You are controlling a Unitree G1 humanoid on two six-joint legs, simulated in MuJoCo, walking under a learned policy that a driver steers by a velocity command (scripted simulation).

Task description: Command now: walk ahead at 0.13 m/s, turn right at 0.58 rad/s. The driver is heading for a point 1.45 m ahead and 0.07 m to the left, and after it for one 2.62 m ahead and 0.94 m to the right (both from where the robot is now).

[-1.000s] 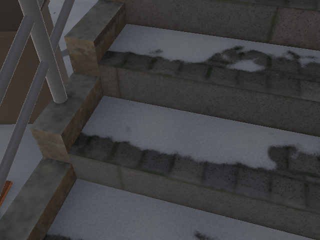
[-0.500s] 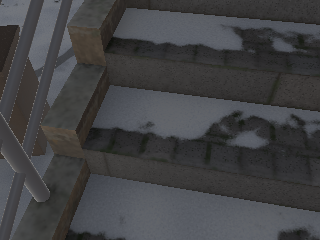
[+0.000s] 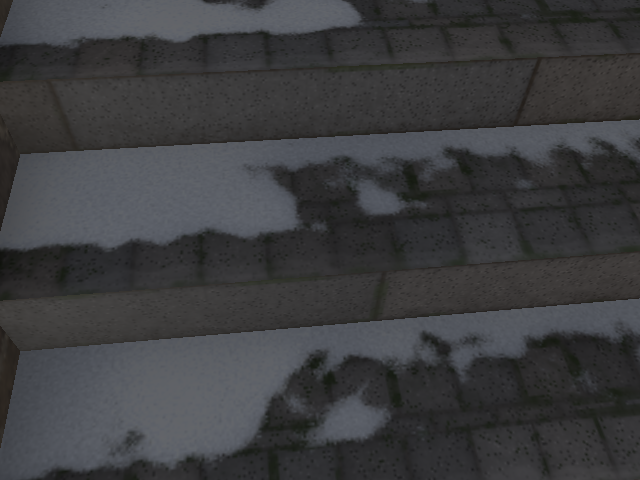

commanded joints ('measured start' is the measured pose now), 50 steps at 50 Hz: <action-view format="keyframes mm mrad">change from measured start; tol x16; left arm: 1 -68 45 23 -39 9 -56 14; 24 375 99 26 59 -24 -102 63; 50 169 -33 -31 -60 8 -36 -10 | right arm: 1 42 14 14 -144 -31 -2 -31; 31 -464 102 88 -311 -21 110 -41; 36 -431 119 117 -376 15 113 -26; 41 177 -158 -12 -161 -11 97 -74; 45 -135 -9 26 -94 10 99 -25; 50 -17 0 18 62 -15 29 -4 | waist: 1 -60 39 -131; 37 39 -101 -164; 39 -36 -87 -340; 41 -145 311 -436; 45 77 86 35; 50 89 72 57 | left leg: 1 -303 -37 -63 309 21 20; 6 -452 11 -44 79 -83 -17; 12 -665 -31 -5 402 -18 -9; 29 -911 -65 39 486 -350 -1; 34 -664 13 -27 132 -432 65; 38 20 -141 270 -345 -486 145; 40 419 -18 -144 -556 -351 228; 42 332 195 -862 -1156 -658 364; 44 38 198 -740 -1213 -957 264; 50 0 123 -198 -1171 -522 176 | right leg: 1 247 -200 635 -611 -5 -59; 8 518 -182 486 -528 721 139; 16 612 -199 546 -586 399 86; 23 874 -294 639 -605 609 -16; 36 646 -299 468 -944 731 -62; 39 653 -265 284 -612 1513 -3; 40 434 -194 253 -401 1321 72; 42 147 21 321 343 45 114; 44 -72 -29 305 632 26 101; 50 -183 -76 276 703 141 93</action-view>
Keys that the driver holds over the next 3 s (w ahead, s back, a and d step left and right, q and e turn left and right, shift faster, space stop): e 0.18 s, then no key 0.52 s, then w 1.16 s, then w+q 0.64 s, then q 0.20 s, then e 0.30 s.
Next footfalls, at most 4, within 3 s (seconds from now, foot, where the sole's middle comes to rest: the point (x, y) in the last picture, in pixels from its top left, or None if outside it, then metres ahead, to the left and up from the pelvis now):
0.78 left None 0.37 0.18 -0.51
1.30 right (368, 390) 0.52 -0.08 -0.51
1.68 left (303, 196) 0.82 0.04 -0.35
2.18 right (420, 17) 1.13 -0.19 -0.19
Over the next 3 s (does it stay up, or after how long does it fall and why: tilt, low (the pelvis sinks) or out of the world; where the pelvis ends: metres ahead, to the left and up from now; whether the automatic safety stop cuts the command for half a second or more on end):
stays up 1.36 0.00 0.73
